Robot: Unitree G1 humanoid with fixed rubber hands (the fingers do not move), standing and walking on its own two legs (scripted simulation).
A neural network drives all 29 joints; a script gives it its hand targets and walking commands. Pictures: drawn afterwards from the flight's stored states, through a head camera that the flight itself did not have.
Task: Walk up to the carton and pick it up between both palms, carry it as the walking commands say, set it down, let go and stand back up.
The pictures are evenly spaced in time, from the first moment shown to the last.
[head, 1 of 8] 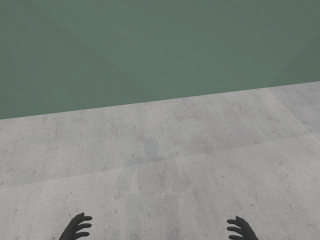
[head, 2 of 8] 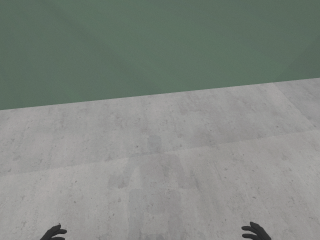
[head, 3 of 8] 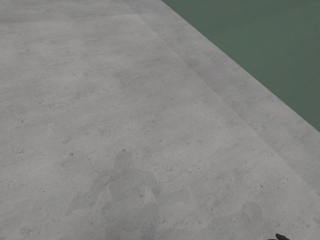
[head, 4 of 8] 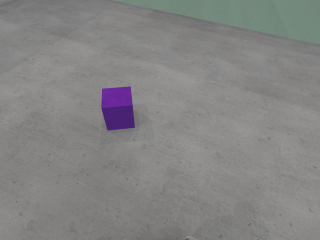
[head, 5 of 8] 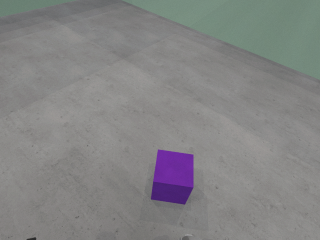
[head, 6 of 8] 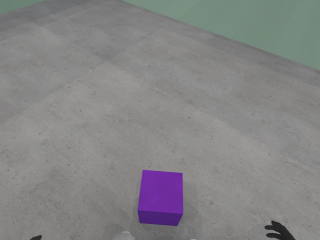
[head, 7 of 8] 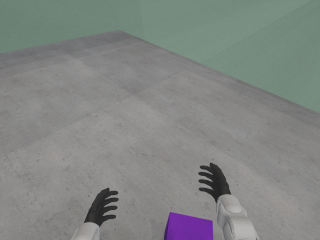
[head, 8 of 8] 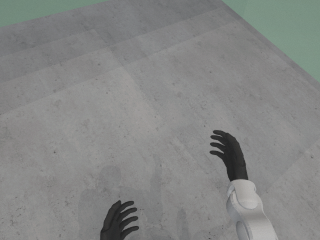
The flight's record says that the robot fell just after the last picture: yes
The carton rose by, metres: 0.00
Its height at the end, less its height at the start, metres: +0.00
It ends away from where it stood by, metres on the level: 0.00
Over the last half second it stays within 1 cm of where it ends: yes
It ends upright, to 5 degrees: yes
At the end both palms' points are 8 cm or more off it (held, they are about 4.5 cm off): yes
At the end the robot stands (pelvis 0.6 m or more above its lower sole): yes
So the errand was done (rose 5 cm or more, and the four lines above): no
